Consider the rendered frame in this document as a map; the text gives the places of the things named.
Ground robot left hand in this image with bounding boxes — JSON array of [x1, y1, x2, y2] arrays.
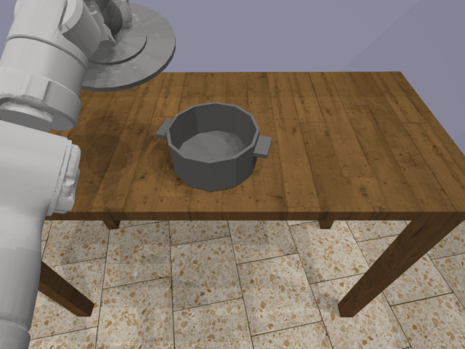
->
[[90, 0, 132, 48]]

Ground left robot upper arm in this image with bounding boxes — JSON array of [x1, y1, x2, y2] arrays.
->
[[0, 120, 81, 349]]

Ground left robot forearm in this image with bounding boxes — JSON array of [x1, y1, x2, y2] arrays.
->
[[0, 0, 101, 133]]

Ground table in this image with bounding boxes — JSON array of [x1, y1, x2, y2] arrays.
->
[[39, 71, 465, 318]]

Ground pot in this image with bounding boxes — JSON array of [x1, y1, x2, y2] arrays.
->
[[155, 102, 272, 191]]

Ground lid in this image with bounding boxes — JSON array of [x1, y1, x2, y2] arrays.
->
[[81, 3, 176, 92]]

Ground knob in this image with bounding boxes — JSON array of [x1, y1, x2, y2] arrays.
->
[[90, 0, 123, 36]]

